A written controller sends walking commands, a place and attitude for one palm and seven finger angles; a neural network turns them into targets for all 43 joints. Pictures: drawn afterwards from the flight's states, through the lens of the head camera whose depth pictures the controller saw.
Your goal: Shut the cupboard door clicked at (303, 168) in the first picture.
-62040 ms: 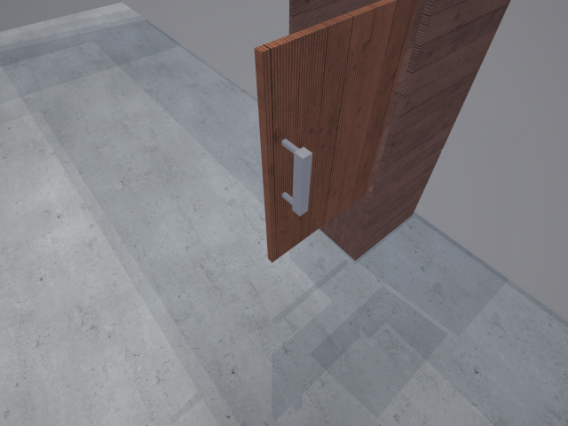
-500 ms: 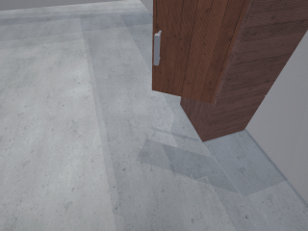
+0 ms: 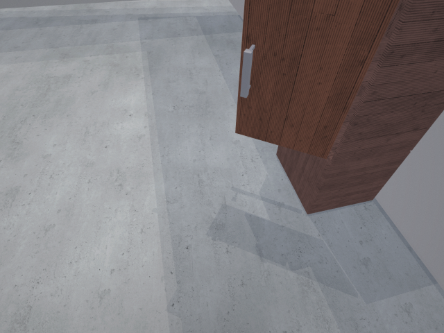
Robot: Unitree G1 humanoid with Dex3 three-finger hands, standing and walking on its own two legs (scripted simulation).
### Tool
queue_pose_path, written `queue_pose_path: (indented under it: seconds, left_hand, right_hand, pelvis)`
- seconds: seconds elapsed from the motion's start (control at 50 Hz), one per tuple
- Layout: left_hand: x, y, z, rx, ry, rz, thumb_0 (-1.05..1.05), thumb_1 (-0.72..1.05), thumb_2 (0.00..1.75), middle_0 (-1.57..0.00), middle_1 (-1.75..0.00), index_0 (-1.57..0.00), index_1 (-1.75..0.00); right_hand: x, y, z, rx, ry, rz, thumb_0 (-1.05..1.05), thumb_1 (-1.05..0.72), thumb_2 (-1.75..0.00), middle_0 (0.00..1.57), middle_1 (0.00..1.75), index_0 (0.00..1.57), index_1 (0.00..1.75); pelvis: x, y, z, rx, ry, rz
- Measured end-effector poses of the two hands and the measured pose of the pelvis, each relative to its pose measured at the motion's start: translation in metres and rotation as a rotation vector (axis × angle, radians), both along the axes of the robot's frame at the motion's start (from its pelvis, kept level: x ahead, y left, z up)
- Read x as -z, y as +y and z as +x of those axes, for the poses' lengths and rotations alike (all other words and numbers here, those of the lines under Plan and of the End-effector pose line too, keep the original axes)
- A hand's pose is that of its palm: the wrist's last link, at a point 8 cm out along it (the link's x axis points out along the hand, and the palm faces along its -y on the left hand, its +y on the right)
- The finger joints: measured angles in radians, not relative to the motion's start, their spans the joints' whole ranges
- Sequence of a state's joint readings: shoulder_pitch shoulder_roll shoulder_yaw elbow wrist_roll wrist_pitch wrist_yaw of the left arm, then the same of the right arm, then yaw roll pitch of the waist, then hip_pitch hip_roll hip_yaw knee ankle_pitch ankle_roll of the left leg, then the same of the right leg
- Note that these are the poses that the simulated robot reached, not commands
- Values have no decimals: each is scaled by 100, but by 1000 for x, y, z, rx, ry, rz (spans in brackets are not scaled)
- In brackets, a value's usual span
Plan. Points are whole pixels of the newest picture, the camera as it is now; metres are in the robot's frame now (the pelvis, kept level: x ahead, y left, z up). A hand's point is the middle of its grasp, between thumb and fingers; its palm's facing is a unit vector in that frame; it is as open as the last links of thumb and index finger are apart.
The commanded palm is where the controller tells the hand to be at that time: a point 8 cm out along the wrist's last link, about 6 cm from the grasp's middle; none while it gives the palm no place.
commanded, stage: walk to a spot facing it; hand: left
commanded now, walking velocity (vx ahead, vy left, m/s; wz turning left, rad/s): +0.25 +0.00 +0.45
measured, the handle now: (248, 71) +0.93 -0.05 -0.01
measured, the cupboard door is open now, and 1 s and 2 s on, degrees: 54 54 54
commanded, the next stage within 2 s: turn to face it in 0.06 s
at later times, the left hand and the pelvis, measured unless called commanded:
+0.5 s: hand (131, 309) +0.20 +0.21 -0.17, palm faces +0.04 -0.98 -0.21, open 7.4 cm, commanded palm none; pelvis +0.15 +0.03 -0.01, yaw -2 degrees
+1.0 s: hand (132, 264) +0.30 +0.23 -0.18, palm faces -0.15 -0.97 -0.20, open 7.4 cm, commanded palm none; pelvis +0.20 +0.05 +0.00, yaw -13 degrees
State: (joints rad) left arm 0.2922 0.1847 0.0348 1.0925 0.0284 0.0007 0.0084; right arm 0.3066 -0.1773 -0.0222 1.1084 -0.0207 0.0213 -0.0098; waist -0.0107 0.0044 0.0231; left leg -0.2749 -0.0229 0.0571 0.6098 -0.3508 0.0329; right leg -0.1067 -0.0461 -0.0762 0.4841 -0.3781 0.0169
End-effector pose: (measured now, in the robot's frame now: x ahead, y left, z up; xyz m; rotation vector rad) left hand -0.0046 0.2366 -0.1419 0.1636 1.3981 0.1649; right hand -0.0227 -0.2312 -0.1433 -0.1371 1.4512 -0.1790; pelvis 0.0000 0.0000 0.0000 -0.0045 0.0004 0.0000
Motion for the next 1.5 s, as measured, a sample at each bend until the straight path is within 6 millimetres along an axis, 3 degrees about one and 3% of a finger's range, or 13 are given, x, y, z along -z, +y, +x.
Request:
queue_pose_path:
  seconds: [0.06, 0.18, 0.24, 0.4, 0.54, 0.6, 0.72, 0.84, 0.96, 1.14, 1.36, 1.42, 1.5]
  left_hand:
    - [6, 0, -9, -63, 30, -15, 0, 91, 90, -20, -30, -20, -30]
    - [24, 15, -16, -143, 157, -52, 1, 91, 90, -20, -30, -20, -30]
    - [18, 26, 12, -129, 153, -37, 1, 91, 90, -20, -30, -20, -30]
    - [-2, 32, 131, -63, -35, -6, 1, 91, 90, -19, -29, -20, -29]
    - [3, 15, 216, 31, -128, 16, 1, 91, 90, -20, -29, -20, -30]
    - [1, 7, 235, 64, -140, 25, 0, 91, 90, -20, -29, -20, -30]
    - [-9, 3, 252, 103, -103, 28, 1, 91, 90, -20, -30, -20, -30]
    - [-10, 13, 270, 148, -98, 9, 1, 91, 90, -20, -30, -20, -30]
    - [4, 39, 294, 181, -109, -17, 1, 91, 90, -20, -30, -20, -30]
    - [-10, 55, 339, 267, -142, -15, 1, 91, 90, -20, -29, -20, -30]
    - [-14, 11, 367, 398, -180, -3, 1, 91, 90, -19, -29, -20, -30]
    - [-17, 3, 358, 372, -172, -14, 1, 91, 90, -20, -29, -20, -30]
    - [-12, -1, 339, 340, -97, -35, 1, 91, 90, -20, -30, -20, -30]
  right_hand:
    - [-1, 7, 26, -40, 20, -1, 1, -90, -90, 20, 30, 20, 30]
    - [3, 21, 107, -121, -91, -46, 1, -90, -90, 20, 30, 20, 30]
    - [-2, 28, 131, -122, -121, -59, 0, -90, -90, 20, 30, 20, 30]
    - [-3, 49, 166, -90, -103, -6, 0, -90, -90, 20, 30, 20, 30]
    - [27, 31, 190, 27, -99, 28, 1, -91, -90, 20, 30, 21, 30]
    - [28, 18, 205, 56, -100, 20, 1, -91, -90, 20, 30, 20, 30]
    - [0, -2, 236, 70, -164, -27, 1, -91, -90, 20, 30, 20, 30]
    - [-15, -4, 258, 101, -231, -74, 0, -91, -90, 20, 30, 20, 30]
    - [-20, 19, 257, 135, -272, -115, 0, -91, -90, 20, 30, 20, 30]
    - [-27, 58, 204, 204, -146, -95, 0, -90, -90, 20, 30, 20, 30]
    - [7, 57, 136, 368, -28, -13, 0, -90, -90, 20, 30, 20, 30]
    - [3, 51, 139, 365, -3, -5, 1, -90, -90, 20, 30, 20, 30]
    - [-7, 39, 165, 357, -35, -18, 1, -91, -90, 20, 30, 20, 30]
  pelvis:
    - [3, 6, 18, -35, 1, -8]
    - [18, 30, 56, -79, -9, 9]
    - [12, 37, 73, -69, -13, 14]
    - [-3, 37, 116, -30, -26, 11]
    - [16, 18, 157, 55, -43, 18]
    - [16, 14, 161, 77, -36, 6]
    - [-1, 11, 172, 126, 5, 18]
    - [-5, 22, 185, 178, 18, 13]
    - [2, 47, 196, 215, 17, -14]
    - [-11, 61, 205, 283, 7, -30]
    - [3, 40, 214, 347, -1, -13]
    - [-2, 36, 224, 338, -10, -14]
    - [-7, 31, 240, 332, -14, -11]
